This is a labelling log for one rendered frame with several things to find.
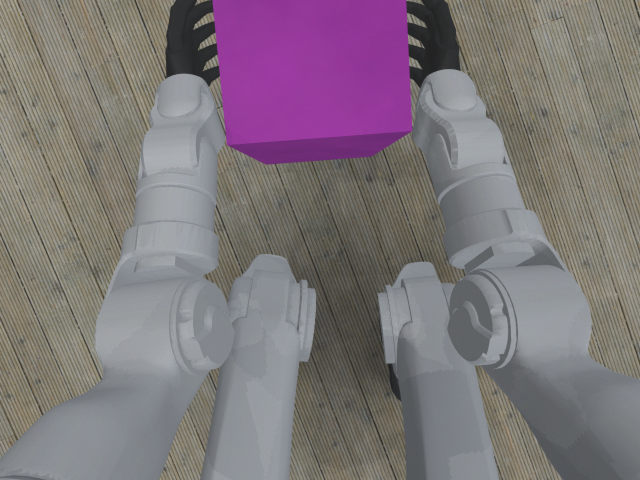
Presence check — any left robot thigh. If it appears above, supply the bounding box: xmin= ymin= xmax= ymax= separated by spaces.
xmin=200 ymin=269 xmax=316 ymax=480

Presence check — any carton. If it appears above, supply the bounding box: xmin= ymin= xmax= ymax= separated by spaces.
xmin=212 ymin=0 xmax=412 ymax=165

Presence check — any right robot thigh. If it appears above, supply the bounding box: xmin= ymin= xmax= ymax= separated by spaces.
xmin=377 ymin=276 xmax=499 ymax=480

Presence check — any robot right upper arm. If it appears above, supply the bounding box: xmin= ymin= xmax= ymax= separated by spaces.
xmin=447 ymin=265 xmax=640 ymax=480

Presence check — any left robot forearm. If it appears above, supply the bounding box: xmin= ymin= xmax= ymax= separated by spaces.
xmin=95 ymin=74 xmax=225 ymax=360

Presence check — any robot thigh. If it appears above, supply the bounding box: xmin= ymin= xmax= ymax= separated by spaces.
xmin=377 ymin=276 xmax=499 ymax=480
xmin=200 ymin=269 xmax=316 ymax=480

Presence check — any robot left upper arm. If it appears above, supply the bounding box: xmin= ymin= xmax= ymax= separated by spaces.
xmin=0 ymin=276 xmax=234 ymax=480

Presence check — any right robot hand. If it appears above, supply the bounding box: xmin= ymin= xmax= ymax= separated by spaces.
xmin=406 ymin=0 xmax=461 ymax=88

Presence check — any left robot hand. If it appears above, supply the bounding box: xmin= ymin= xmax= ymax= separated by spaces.
xmin=165 ymin=0 xmax=220 ymax=86

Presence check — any right robot forearm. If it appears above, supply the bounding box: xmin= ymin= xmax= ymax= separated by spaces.
xmin=412 ymin=69 xmax=592 ymax=328

